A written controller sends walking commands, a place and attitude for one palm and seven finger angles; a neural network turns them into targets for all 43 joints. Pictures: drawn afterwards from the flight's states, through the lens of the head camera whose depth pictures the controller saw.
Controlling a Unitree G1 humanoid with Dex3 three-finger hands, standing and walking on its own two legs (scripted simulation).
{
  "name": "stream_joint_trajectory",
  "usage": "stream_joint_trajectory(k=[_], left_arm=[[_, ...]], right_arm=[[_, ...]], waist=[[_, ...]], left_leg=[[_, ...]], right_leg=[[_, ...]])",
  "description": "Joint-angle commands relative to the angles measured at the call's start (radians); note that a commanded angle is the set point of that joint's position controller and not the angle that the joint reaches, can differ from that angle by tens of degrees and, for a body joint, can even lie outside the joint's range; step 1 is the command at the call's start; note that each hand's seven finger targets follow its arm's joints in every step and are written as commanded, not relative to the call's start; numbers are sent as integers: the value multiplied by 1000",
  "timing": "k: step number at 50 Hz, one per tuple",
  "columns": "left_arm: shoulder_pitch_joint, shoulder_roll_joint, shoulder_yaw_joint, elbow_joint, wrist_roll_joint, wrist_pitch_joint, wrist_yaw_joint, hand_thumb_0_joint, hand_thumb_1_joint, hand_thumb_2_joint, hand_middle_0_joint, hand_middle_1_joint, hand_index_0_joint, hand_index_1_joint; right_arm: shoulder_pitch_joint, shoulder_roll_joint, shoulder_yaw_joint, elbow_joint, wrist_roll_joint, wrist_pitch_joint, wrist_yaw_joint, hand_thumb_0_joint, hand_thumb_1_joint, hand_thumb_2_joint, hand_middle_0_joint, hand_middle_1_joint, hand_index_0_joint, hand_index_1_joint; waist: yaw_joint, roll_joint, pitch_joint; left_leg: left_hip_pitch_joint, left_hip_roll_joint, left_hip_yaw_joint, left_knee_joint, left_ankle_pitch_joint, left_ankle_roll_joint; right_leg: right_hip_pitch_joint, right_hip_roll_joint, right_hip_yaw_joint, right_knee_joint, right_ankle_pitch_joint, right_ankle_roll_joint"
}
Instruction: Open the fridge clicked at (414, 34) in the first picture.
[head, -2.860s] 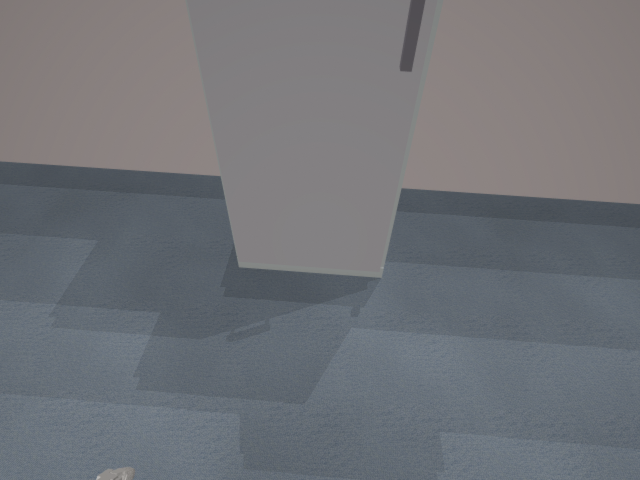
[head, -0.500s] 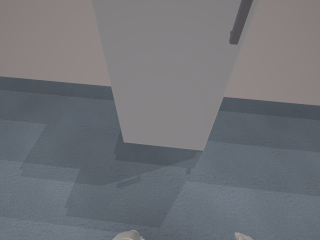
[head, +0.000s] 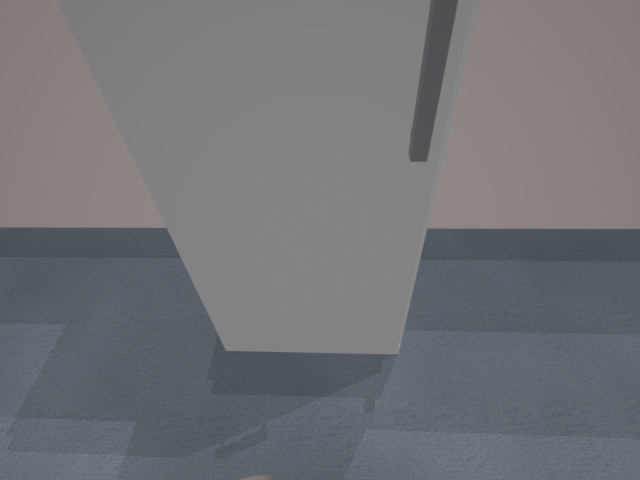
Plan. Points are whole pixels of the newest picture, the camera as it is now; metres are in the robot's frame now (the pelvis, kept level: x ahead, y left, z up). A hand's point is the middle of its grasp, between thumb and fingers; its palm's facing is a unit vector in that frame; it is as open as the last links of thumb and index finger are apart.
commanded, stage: come to a stop and stand still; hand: right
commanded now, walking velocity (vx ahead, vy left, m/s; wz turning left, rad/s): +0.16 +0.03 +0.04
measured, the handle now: (432, 47) +0.58 -0.13 +0.27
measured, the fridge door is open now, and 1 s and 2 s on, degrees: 0 0 0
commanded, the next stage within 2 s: look again from close up in 1.60 s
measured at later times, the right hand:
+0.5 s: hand out of the picture +0.15 -0.16 -0.18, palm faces +0.07 +0.98 -0.20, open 7.3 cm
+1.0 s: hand out of the picture +0.02 -0.19 -0.18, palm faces +0.01 +0.98 -0.17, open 7.4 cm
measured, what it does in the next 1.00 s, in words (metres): steps on the spot: left foot, then right foot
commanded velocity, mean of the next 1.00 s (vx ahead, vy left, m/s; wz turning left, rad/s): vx -0.04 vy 0.03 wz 0.00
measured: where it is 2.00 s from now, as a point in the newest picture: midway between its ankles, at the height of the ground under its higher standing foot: outside the picture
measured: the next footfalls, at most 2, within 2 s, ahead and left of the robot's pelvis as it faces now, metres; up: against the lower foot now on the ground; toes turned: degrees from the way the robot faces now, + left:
left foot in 0.24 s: +0.20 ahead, +0.16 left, +0.00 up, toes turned +7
right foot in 0.58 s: +0.06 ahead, -0.09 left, +0.00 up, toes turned -3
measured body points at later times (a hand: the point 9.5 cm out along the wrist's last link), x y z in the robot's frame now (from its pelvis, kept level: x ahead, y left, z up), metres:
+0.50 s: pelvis +0.05 +0.02 -0.02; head +0.08 +0.01 +0.43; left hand +0.08 +0.25 -0.17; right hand +0.15 -0.21 -0.16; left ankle +0.16 +0.15 -0.74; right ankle +0.03 -0.09 -0.70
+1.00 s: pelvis +0.03 -0.01 +0.01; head +0.05 -0.03 +0.46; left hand -0.01 +0.21 -0.14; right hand +0.02 -0.24 -0.16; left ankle +0.01 +0.14 -0.71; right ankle +0.03 -0.10 -0.74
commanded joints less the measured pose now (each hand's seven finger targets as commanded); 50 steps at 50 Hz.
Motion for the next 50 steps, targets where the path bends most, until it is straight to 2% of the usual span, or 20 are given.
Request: stream_joint_trajectory(k=[1, 5, 7, 10, 11, 12, 13, 14, 16, 20, 24, 27, 28, 29, 30, 32, 35, 39, 44, 50], left_arm=[[127, 99, 4, 31, -3, 1, 12, 0, 900, 900, -200, -300, -200, -300], [146, 111, 9, 55, 2, 11, 10, 0, 900, 900, -200, -300, -200, -300], [139, 101, 4, 67, 4, 22, 14, 0, 900, 900, -200, -300, -200, -300], [115, 117, 5, 79, -4, 37, 20, 0, 900, 900, -200, -300, -200, -300], [133, 87, 4, 84, -11, 39, 16, 0, 900, 900, -200, -300, -200, -300], [174, 51, 3, 81, -20, 50, 11, 0, 900, 900, -200, -300, -200, -300], [222, 33, 9, 86, -27, 67, 12, 0, 900, 900, -200, -300, -200, -300], [213, 31, 16, 84, -23, 82, 17, 0, 900, 900, -200, -300, -200, -300], [162, 35, 17, 74, -21, 105, 19, 0, 900, 900, -200, -300, -200, -300], [126, 33, 30, 48, -13, 132, 5, 0, 900, 900, -200, -300, -200, -300], [166, 22, 26, 29, -6, 128, -9, 0, 900, 900, -200, -300, -200, -300], [236, 31, 23, 35, -6, 108, -9, 0, 900, 900, -200, -300, -200, -300], [237, 84, 29, 27, 0, 96, -6, 0, 900, 900, -200, -300, -200, -300], [179, 161, 42, -11, 11, 87, -2, 0, 900, 900, -200, -300, -200, -300], [76, 182, 33, -52, 17, 87, 6, 0, 900, 900, -200, -300, -200, -300], [-12, 147, 20, -58, 18, 72, 17, 0, 900, 900, -200, -300, -200, -300], [20, 131, 12, -42, 8, 58, 26, 0, 900, 900, -200, -300, -200, -300], [134, 126, 17, 3, 5, 55, 39, 0, 900, 900, -200, -300, -200, -300], [190, 135, 17, 51, 8, 61, 48, 0, 900, 900, -200, -300, -200, -300], [126, 136, 19, 82, 4, 72, 33, 0, 900, 900, -200, -300, -200, -300]], right_arm=[[0, -7, -1, -67, 2, -9, 1, 0, -900, -900, 200, 300, 200, 300], [-85, 2, 4, -97, 5, -4, 2, 0, -900, -900, 200, 300, 200, 300], [-108, 0, 8, -100, 8, -7, -7, 0, -900, -900, 200, 300, 200, 300], [0, -38, 3, -57, 7, -13, -23, 0, -900, -900, 200, 300, 200, 300], [34, -94, -4, -46, 5, -20, -32, 0, -900, -900, 200, 300, 200, 300], [34, -149, -9, -50, 6, -25, -41, 0, -900, -900, 200, 300, 200, 300], [26, -191, -14, -51, 11, -21, -43, 0, -900, -900, 200, 300, 200, 300], [16, -200, -17, -61, 11, -12, -43, 0, -900, -900, 200, 300, 200, 300], [-20, -178, -25, -66, 7, -11, -56, 0, -900, -900, 200, 300, 200, 300], [-155, -171, -35, -135, -1, 18, -69, 0, -900, -900, 200, 300, 200, 300], [-232, -178, -42, -184, -11, 34, -62, 0, -900, -900, 200, 300, 200, 300], [-236, -156, -34, -189, -1, 46, -52, 0, -900, -900, 200, 300, 200, 300], [-225, -106, -24, -200, 9, 54, -47, 0, -900, -900, 200, 300, 200, 300], [-220, -39, -13, -215, 21, 62, -45, 0, -900, -900, 200, 300, 200, 300], [-238, -64, -15, -213, 14, 62, -44, 0, -900, -900, 200, 300, 200, 300], [-192, -86, -27, -169, -3, 62, -29, 0, -900, -900, 200, 300, 200, 300], [-101, -64, -19, -111, 4, 48, -16, 0, -900, -900, 200, 300, 200, 300], [-113, -74, -16, -112, 3, 43, -12, 0, -900, -900, 200, 300, 200, 300], [-130, -55, -5, -110, 11, 50, -13, 0, -900, -900, 200, 300, 200, 300], [-81, -19, 11, -57, 19, 41, -20, 0, -900, -900, 200, 300, 200, 300]], waist=[[15, -141, 35], [32, -161, 69], [34, -162, 78], [-26, -124, 16], [-31, -42, -29], [-11, 68, -79], [10, 111, -96], [7, 71, -67], [-17, 214, -92], [13, 100, -76], [41, 137, -73], [74, 91, -65], [76, -106, -21], [76, -397, 72], [54, -333, 138], [5, -235, 138], [7, -124, 92], [55, -126, 58], [80, -164, 5], [49, -216, -3]], left_leg=[[-141, 53, -30, -33, 93, -26], [-80, 47, 7, -266, 121, -27], [5, 28, 16, -395, 129, -20], [258, 12, 19, -619, 362, -23], [359, 68, -48, -639, 604, -13], [448, 208, -206, -610, 915, 48], [450, 323, -233, -618, 1100, 134], [402, 348, -202, -635, 1145, 171], [347, 355, -266, -667, 1059, 227], [195, 315, -183, -720, 673, 195], [88, 255, -152, -767, 232, 139], [-16, 170, -124, -693, -88, 63], [-85, 84, -72, -538, -151, 20], [-131, -40, 0, -337, -165, -38], [-48, -29, -102, -251, -92, -29], [-28, -29, -142, -128, 13, -26], [-96, -41, -134, -93, 95, -48], [-147, -28, -122, -159, 68, -64], [-65, -14, -94, -280, -37, -60], [167, -33, -31, -510, 8, -37]], right_leg=[[102, -248, 163, -256, 405, -109], [90, -232, 122, -238, 420, -114], [70, -232, 111, -170, 563, -100], [23, -174, 83, -27, 465, -25], [-30, -125, 66, 35, 294, 17], [-120, -59, 64, 118, 31, 52], [-126, -6, 60, 198, -229, 70], [-122, 6, 77, 303, -311, 67], [-165, -7, 140, 519, -378, 71], [-170, -3, 178, 600, -290, 75], [-88, 4, 133, 416, -201, 74], [76, 22, 107, 49, -60, 64], [37, -58, 253, -115, -162, 46], [-144, -262, 542, -336, -362, 4], [-325, -313, 594, -416, -453, -50], [-303, -243, 503, -385, -360, -17], [-86, -196, 375, -334, -198, -8], [128, -235, 361, -289, 60, -53], [213, -273, 345, -210, 420, -103], [51, -218, 303, -190, 282, -82]])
